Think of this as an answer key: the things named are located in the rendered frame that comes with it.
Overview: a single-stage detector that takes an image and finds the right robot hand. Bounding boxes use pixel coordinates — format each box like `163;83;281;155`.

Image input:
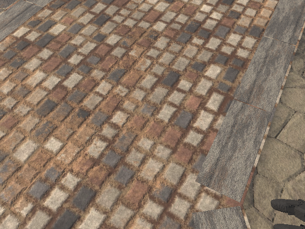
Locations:
271;198;305;229

